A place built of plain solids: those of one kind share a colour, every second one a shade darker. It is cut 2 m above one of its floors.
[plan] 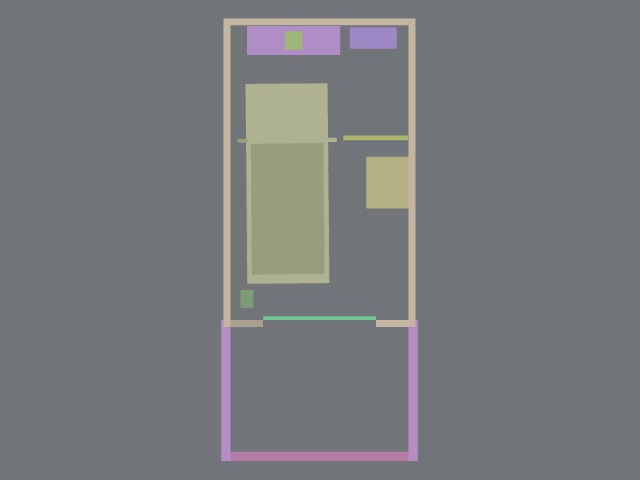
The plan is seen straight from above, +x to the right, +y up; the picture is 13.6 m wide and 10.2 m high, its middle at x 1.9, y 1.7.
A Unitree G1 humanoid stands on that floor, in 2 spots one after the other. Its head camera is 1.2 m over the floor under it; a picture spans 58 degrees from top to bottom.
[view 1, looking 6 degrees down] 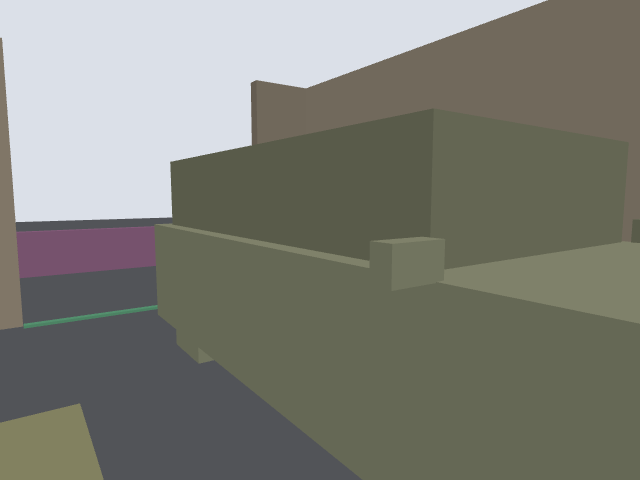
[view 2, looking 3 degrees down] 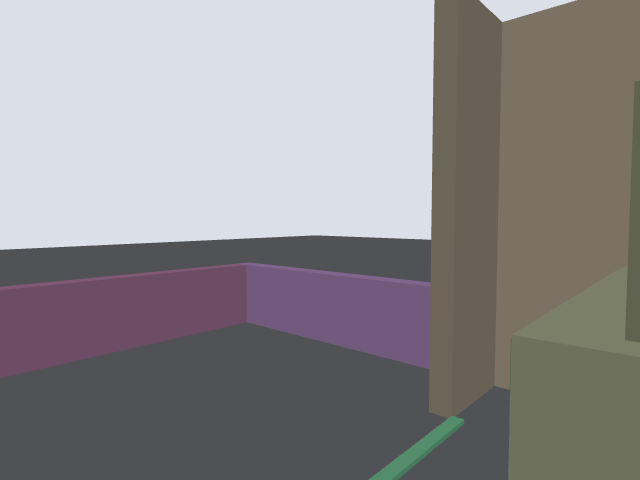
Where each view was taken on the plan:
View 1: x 3.08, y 4.71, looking -125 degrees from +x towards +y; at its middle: car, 1.93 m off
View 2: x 3.08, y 1.10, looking -138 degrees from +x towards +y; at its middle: ground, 22.93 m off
